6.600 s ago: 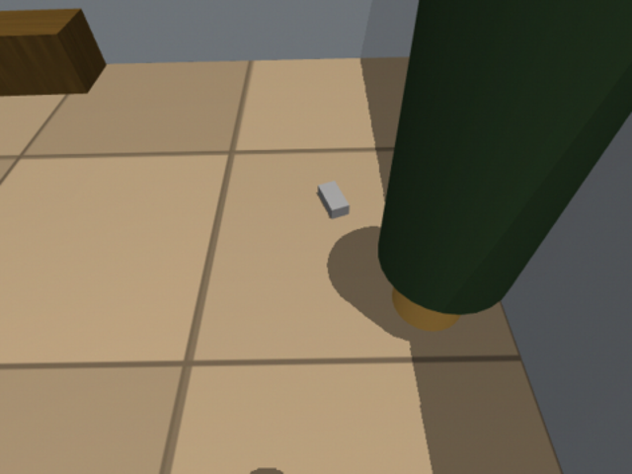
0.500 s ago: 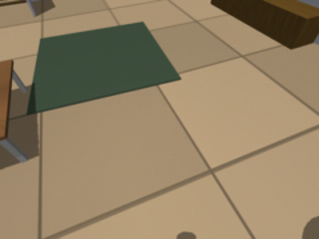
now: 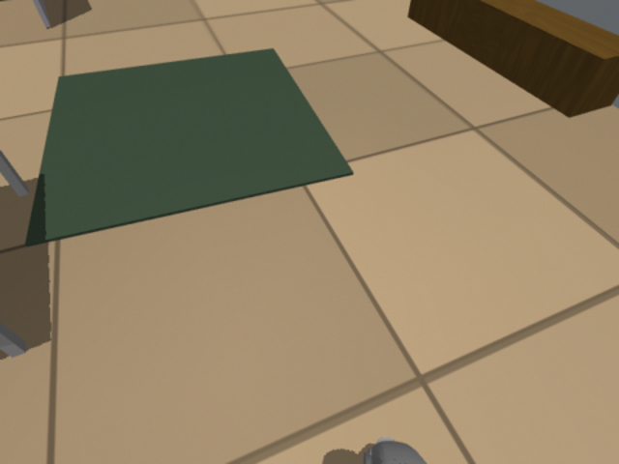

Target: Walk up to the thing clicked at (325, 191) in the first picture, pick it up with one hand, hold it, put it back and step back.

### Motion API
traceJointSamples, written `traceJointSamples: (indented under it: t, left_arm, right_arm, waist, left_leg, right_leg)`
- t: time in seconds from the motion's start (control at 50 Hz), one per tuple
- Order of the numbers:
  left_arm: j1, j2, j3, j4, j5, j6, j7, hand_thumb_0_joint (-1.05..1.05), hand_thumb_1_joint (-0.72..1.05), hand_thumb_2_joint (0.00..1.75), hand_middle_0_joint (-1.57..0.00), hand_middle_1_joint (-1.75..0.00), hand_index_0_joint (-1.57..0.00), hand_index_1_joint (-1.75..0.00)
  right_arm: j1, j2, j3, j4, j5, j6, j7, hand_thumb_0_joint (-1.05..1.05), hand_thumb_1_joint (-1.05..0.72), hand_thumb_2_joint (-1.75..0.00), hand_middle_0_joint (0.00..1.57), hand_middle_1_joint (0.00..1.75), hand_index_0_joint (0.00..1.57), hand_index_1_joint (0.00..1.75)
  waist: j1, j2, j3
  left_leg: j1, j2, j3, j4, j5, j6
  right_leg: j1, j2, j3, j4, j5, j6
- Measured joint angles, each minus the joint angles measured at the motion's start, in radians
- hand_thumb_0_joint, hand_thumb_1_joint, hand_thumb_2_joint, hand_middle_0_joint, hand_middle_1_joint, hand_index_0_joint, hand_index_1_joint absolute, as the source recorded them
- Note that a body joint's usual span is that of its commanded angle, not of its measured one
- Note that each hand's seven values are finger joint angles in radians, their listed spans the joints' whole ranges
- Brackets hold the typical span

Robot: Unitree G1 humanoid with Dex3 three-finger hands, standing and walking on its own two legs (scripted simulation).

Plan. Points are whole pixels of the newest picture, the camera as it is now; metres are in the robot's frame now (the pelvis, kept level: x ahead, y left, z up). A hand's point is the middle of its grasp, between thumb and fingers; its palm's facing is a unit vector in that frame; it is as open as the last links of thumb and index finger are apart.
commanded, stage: walk up
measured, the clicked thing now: out of the picture +0.30 -1.21 -0.75
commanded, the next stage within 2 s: none
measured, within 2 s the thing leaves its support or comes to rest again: neither
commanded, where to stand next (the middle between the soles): +1.23 -0.06 m, yaw +0 degrees
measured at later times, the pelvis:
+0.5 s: pelvis +0.27 -0.05 +0.00, yaw +0 degrees
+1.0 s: pelvis +0.53 -0.05 -0.02, yaw -2 degrees
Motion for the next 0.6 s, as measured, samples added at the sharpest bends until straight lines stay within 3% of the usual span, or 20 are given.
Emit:
traceJointSamples:
  t: [0.1,0.18,0.22,0.28,0.32,0.38,0.48,0.54,0.6]
  left_arm:
    - [-0.042,-0.013,0.002,-0.017,0.006,0.002,-0.016,0.01,0.90,0.90,-0.20,-0.30,-0.20,-0.30]
    - [-0.073,-0.016,0.011,-0.030,0.004,-0.009,-0.010,0.01,0.90,0.90,-0.20,-0.30,-0.20,-0.30]
    - [-0.097,-0.034,0.019,-0.050,0.003,-0.028,0.006,0.01,0.90,0.90,-0.20,-0.30,-0.20,-0.30]
    - [-0.093,-0.058,0.008,-0.085,-0.014,-0.049,0.022,0.01,0.90,0.90,-0.20,-0.30,-0.20,-0.30]
    - [-0.071,-0.072,-0.003,-0.093,-0.018,-0.052,0.030,0.01,0.90,0.89,-0.20,-0.30,-0.20,-0.30]
    - [-0.025,-0.077,-0.010,-0.091,-0.016,-0.053,0.036,0.01,0.90,0.89,-0.20,-0.30,-0.20,-0.30]
    - [0.043,-0.055,-0.006,-0.090,-0.004,-0.052,0.033,0.01,0.90,0.89,-0.21,-0.31,-0.20,-0.30]
    - [0.071,-0.032,-0.002,-0.088,0.000,-0.050,0.031,0.01,0.90,0.89,-0.21,-0.31,-0.20,-0.30]
    - [0.101,-0.010,0.001,-0.080,0.000,-0.042,0.033,0.01,0.90,0.89,-0.21,-0.31,-0.20,-0.30]
  right_arm:
    - [0.039,-0.011,0.000,-0.003,0.002,0.001,0.003,0.00,-0.90,-0.90,0.21,0.30,0.20,0.30]
    - [0.069,-0.024,-0.003,-0.002,0.000,0.016,-0.006,0.00,-0.90,-0.90,0.21,0.30,0.20,0.30]
    - [0.059,-0.029,-0.002,0.007,0.003,0.031,-0.018,0.00,-0.90,-0.90,0.21,0.30,0.20,0.30]
    - [0.026,-0.027,0.009,0.014,0.012,0.044,-0.022,0.01,-0.91,-0.90,0.20,0.30,0.20,0.30]
    - [0.004,-0.031,0.012,0.008,0.017,0.041,-0.019,0.01,-0.91,-0.90,0.20,0.30,0.20,0.30]
    - [-0.020,-0.035,0.008,-0.016,0.009,0.034,-0.003,0.00,-0.91,-0.90,0.20,0.30,0.20,0.30]
    - [-0.049,-0.035,-0.004,-0.039,-0.007,0.036,0.021,0.00,-0.91,-0.90,0.20,0.30,0.20,0.30]
    - [-0.061,-0.033,-0.011,-0.038,-0.009,0.035,0.030,0.00,-0.91,-0.90,0.20,0.30,0.20,0.30]
    - [-0.061,-0.035,-0.015,-0.042,-0.010,0.026,0.032,0.00,-0.91,-0.90,0.20,0.30,0.20,0.30]
  waist:
    - [-0.021,0.029,0.003]
    - [-0.030,0.063,-0.007]
    - [-0.022,0.107,0.015]
    - [-0.001,0.114,0.031]
    - [0.009,0.123,0.028]
    - [0.019,0.131,0.017]
    - [0.035,0.117,0.011]
    - [0.050,0.100,0.013]
    - [0.056,0.076,0.000]
  left_leg:
    - [0.099,0.009,0.006,-0.031,-0.066,-0.032]
    - [0.130,0.046,-0.002,0.066,-0.190,-0.060]
    - [0.050,0.091,-0.047,0.314,-0.224,-0.026]
    - [-0.137,0.039,-0.114,0.688,-0.177,0.004]
    - [-0.236,0.034,-0.115,0.743,-0.115,0.014]
    - [-0.350,0.058,-0.110,0.662,-0.043,0.005]
    - [-0.435,0.097,-0.096,0.382,0.032,-0.025]
    - [-0.426,0.103,-0.085,0.250,0.118,-0.021]
    - [-0.363,0.084,-0.058,0.177,0.125,-0.006]
  right_leg:
    - [-0.004,-0.029,-0.020,-0.200,0.128,-0.010]
    - [0.066,-0.003,-0.054,-0.273,0.155,-0.029]
    - [0.076,0.031,-0.085,-0.203,0.100,-0.028]
    - [0.132,0.036,-0.093,-0.208,0.043,-0.037]
    - [0.191,0.044,-0.097,-0.263,0.040,-0.042]
    - [0.270,0.062,-0.103,-0.343,0.034,-0.044]
    - [0.373,0.079,-0.113,-0.403,-0.017,-0.041]
    - [0.428,0.081,-0.119,-0.397,-0.076,-0.023]
    - [0.461,0.064,-0.117,-0.332,-0.174,-0.005]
